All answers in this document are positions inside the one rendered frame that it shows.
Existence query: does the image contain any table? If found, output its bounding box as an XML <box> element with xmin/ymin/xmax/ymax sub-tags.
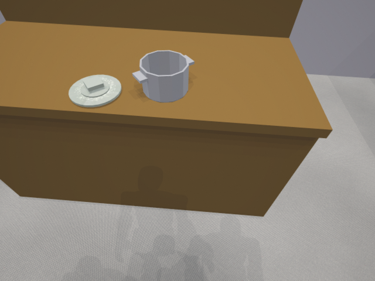
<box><xmin>0</xmin><ymin>0</ymin><xmax>333</xmax><ymax>217</ymax></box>

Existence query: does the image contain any lid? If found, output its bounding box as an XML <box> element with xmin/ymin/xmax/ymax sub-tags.
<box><xmin>69</xmin><ymin>75</ymin><xmax>122</xmax><ymax>107</ymax></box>

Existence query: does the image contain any knob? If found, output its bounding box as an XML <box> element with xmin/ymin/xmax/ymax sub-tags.
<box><xmin>83</xmin><ymin>76</ymin><xmax>104</xmax><ymax>92</ymax></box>

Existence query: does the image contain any pot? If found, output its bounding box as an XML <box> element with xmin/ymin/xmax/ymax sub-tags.
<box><xmin>132</xmin><ymin>50</ymin><xmax>195</xmax><ymax>102</ymax></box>

